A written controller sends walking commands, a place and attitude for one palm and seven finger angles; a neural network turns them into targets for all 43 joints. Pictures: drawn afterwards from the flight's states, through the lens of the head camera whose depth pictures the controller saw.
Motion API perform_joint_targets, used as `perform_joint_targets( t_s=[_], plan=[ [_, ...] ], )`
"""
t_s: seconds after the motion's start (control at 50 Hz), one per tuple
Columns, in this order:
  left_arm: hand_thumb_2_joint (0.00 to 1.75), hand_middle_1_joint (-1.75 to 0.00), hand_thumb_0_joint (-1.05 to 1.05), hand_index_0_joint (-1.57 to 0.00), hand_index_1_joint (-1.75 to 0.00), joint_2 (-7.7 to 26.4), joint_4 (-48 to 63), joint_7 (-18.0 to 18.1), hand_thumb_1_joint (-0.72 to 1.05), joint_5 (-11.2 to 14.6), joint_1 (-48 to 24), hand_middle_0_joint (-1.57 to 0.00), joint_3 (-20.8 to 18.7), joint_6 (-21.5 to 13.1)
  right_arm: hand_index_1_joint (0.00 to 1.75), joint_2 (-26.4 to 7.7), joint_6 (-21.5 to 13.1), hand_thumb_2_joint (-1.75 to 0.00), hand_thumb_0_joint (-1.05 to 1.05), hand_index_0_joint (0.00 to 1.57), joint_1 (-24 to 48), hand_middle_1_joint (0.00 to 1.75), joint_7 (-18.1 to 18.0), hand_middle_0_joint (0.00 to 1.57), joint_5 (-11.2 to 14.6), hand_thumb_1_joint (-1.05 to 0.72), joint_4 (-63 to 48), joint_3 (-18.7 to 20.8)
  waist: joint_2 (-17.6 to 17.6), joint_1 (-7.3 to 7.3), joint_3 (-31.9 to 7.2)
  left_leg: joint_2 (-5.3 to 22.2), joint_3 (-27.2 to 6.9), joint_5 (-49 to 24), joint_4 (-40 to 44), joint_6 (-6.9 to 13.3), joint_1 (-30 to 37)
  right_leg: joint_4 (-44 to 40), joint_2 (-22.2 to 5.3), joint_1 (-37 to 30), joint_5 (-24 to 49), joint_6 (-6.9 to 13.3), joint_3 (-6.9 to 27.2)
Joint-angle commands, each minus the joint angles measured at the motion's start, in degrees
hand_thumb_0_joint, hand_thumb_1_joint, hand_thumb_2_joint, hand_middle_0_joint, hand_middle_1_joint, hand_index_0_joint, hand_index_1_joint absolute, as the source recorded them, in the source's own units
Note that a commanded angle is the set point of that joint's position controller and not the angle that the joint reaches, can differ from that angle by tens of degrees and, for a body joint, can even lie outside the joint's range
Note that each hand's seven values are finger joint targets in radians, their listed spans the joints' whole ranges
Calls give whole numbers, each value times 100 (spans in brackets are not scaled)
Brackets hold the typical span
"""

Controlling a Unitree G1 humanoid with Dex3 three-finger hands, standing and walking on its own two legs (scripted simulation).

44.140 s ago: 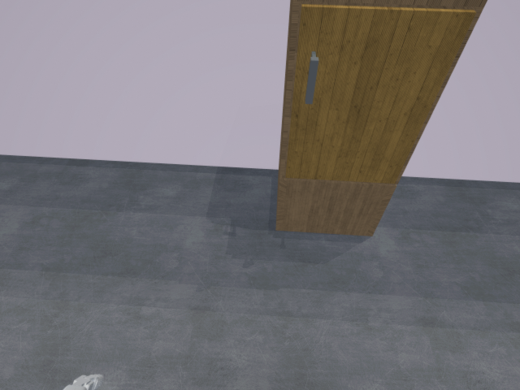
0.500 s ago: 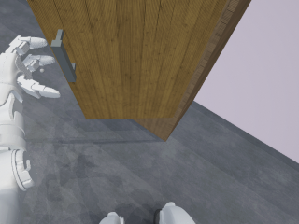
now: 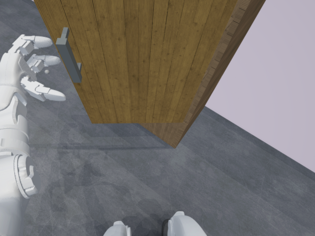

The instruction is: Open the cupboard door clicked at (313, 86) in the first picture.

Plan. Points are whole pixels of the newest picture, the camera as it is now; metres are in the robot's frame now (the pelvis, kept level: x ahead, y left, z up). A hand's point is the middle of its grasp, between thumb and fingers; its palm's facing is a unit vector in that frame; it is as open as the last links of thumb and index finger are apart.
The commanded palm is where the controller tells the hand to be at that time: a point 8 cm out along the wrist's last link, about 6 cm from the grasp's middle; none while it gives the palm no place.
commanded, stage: slide the fingers in behind the handle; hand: left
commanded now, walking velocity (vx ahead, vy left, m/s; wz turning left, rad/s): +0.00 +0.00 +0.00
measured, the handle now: (71, 56) +0.54 +0.19 +0.09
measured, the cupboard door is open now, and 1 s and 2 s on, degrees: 39 38 38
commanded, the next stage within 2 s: close the thumb around the handle in 1.50 s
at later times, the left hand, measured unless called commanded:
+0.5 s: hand (64, 71) +0.49 +0.20 +0.09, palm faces -0.02 -1.00 +0.00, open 14.0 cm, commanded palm +0.47 +0.24 +0.08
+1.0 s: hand (77, 71) +0.49 +0.17 +0.09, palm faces -0.01 -1.00 +0.00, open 13.9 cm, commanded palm +0.47 +0.22 +0.08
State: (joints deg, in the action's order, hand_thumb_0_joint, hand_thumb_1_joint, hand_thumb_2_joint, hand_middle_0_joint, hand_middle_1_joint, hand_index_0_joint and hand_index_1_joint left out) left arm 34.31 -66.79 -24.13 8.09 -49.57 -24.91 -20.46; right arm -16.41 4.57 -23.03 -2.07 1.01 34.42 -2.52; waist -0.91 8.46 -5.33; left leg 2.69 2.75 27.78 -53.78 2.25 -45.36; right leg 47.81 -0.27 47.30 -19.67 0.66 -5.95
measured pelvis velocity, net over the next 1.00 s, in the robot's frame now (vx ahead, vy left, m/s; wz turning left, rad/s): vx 0.00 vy -0.01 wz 0.00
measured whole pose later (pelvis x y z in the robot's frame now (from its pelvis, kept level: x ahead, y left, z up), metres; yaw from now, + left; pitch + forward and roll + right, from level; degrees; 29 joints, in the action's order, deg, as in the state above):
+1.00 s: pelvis +0.00 -0.01 +0.00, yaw +0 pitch +19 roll -2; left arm 25.6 -64.7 -14.7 6.7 -49.3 -20.7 -22.2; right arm -15.3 3.4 -23.1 -0.3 0.5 34.9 -1.6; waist -1.4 8.2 -5.7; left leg 2.6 3.1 27.6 -53.0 1.7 -44.4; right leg 48.5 -0.3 47.2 -20.1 1.1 -5.3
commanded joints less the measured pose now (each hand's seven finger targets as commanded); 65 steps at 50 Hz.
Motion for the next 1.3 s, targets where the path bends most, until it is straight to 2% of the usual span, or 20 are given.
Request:
perform_joint_targets(
  t_s=[0.0,0.04,0.14,0.18,0.26,0.3,0.36,0.5,0.56,0.66,0.74,0.78,0.82,0.9,0.94,0.96,1.02,1.1,1.22,1.28],
  plan=[
    [30,-120,0,-30,-120,1288,1187,65,-50,155,-2321,-30,-10,-339,30,-1027,-78,-90,0,20,-877,30,-59,20,-35,-90,-306,377,-766,80,-2505,-89,-511,-2896,585,-124,1640,-276,270,-1244,1801,55,357],
    [30,-120,0,-30,-120,1460,1060,132,-50,167,-2381,-30,-146,-311,30,-1057,-72,-90,0,20,-898,30,-74,20,-43,-90,-311,357,-531,93,-2280,-111,-501,-2591,627,-86,1323,-285,272,-1363,1730,67,364],
    [30,-120,0,-30,-120,1277,1298,302,-50,63,-2664,-30,9,-404,30,-1029,-118,-90,0,20,-924,30,-55,20,-62,-90,-339,374,-778,126,-2458,-113,-535,-2586,617,-106,1561,-251,271,-1184,1582,75,362],
    [30,-120,0,-30,-120,1438,1211,352,-50,45,-2701,-30,-114,-434,30,-1045,-115,-90,0,20,-941,30,-49,20,-62,-90,-287,374,-711,115,-2552,-100,-552,-2590,600,-123,1516,-239,270,-1234,1604,63,380],
    [30,-120,0,-30,-120,1236,1327,417,-50,24,-2559,-30,-27,-459,30,-1010,-125,-90,0,20,-956,30,-9,20,-70,-90,-302,393,-858,55,-2721,-90,-538,-2903,584,-149,1696,-200,271,-1258,1778,64,362],
    [30,-120,0,-30,-120,1074,1253,462,-50,9,-2533,-30,90,-403,30,-996,-115,-90,0,20,-946,30,11,20,-63,-90,-289,392,-747,111,-2475,-88,-525,-2768,599,-134,1585,-243,276,-1175,1719,52,354],
    [30,-120,0,-30,-120,1081,1399,526,-50,30,-2570,-30,12,-438,30,-995,-113,-90,0,20,-982,30,16,20,-76,-90,-286,415,-705,78,-2664,-84,-535,-2907,592,-139,1678,-216,277,-1270,1834,58,351],
    [30,-120,0,-30,-120,791,1165,660,-50,-38,-2725,-30,251,-415,30,-967,-135,-90,0,20,-966,30,32,20,-82,-90,-232,399,-634,168,-2340,-119,-521,-2542,624,-122,1465,-251,264,-1173,1642,53,366],
    [30,-120,0,-30,-120,619,1504,694,-50,-52,-2689,-30,347,-529,30,-929,-158,-90,0,20,-976,30,63,20,-96,-90,-236,435,-850,113,-2811,-101,-551,-3075,553,-155,1869,-188,263,-1204,1915,60,365],
    [30,-120,0,-30,-120,353,1326,765,-50,54,-2554,-30,418,-457,30,-922,-142,-90,0,20,-924,30,85,20,-75,-90,-227,436,-557,107,-2567,-108,-521,-2978,574,-143,1672,-205,270,-1246,1943,50,341],
    [30,-120,0,-30,-120,865,1376,984,-50,-50,-2495,-30,12,-486,30,-928,-140,-90,0,20,-916,30,71,20,-89,-90,-293,414,-465,-6,-2500,-175,-427,-2730,595,-91,1292,-186,249,-1609,2060,61,412],
    [30,-120,0,-30,-120,856,1384,1030,-50,-143,-2486,-30,38,-544,30,-890,-151,-90,0,20,-908,30,84,20,-95,-90,-303,421,-418,4,-2609,-180,-401,-2684,590,-89,1272,-185,238,-1698,2117,35,445],
    [30,-120,0,-30,-120,523,1361,993,-50,-168,-2416,-30,332,-557,30,-849,-160,-90,0,20,-839,30,104,20,-78,-90,-338,408,-529,33,-2488,-186,-372,-2598,622,-98,1275,-207,237,-1658,2059,43,441],
    [30,-120,0,-30,-120,517,1416,960,-50,-34,-2643,-30,274,-571,30,-890,-180,-90,0,20,-862,30,82,20,-74,-90,-276,434,-480,79,-2619,-176,-407,-2563,613,-104,1362,-214,244,-1648,2032,43,441],
    [30,-120,0,-30,-120,294,1583,950,-50,15,-2629,-30,405,-619,30,-857,-219,-90,0,20,-871,30,93,20,-86,-90,-295,445,-619,86,-2787,-186,-396,-2779,579,-97,1552,-205,249,-1663,2178,54,438],
    [30,-120,0,-30,-120,359,1522,960,-50,8,-2472,-30,318,-622,30,-861,-219,-90,0,20,-879,30,106,20,-85,-90,-260,451,-567,12,-2849,-172,-415,-2858,578,-120,1565,-188,249,-1691,2218,55,425],
    [30,-120,0,-30,-120,287,1304,981,-50,14,-2246,-30,354,-531,30,-857,-195,-90,0,20,-845,30,117,20,-66,-90,-262,448,-216,42,-2459,-198,-323,-2539,635,-81,1157,-259,242,-1837,2206,25,452],
    [30,-120,0,-30,-120,462,1457,1066,-50,-69,-2518,-30,281,-585,30,-863,-206,-90,0,20,-838,30,101,20,-78,-90,-255,447,-462,26,-2508,-209,-353,-2446,649,-87,1209,-236,224,-1753,2066,46,468],
    [30,-120,0,-30,-120,292,1286,1079,-50,-56,-2528,-30,415,-634,30,-864,-253,-90,0,20,-790,30,108,20,-66,-90,-238,431,-424,87,-2390,-211,-365,-2240,663,-95,1210,-266,233,-1598,1838,43,459],
    [30,-120,0,-30,-120,448,1158,1057,-50,-66,-2549,-30,301,-613,30,-886,-264,-90,0,20,-814,30,84,20,-65,-90,-222,428,-373,81,-2413,-219,-361,-2200,648,-85,1116,-257,225,-1646,1830,42,478]
  ],
)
